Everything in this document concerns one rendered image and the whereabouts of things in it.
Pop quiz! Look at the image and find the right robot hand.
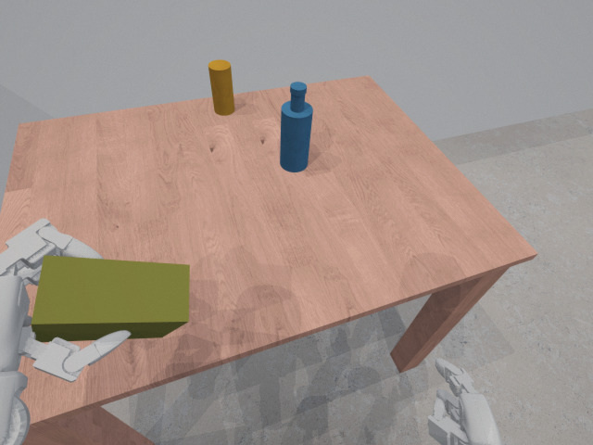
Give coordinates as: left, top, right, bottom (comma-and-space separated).
428, 358, 502, 445

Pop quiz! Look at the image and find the robot left forearm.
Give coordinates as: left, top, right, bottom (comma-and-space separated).
0, 371, 31, 445

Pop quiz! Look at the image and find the left robot hand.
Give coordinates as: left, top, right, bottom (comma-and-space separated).
0, 219, 131, 383

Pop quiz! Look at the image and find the table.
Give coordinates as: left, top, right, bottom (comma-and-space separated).
0, 75, 538, 445

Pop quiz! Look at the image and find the sponge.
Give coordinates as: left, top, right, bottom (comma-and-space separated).
32, 255, 190, 342

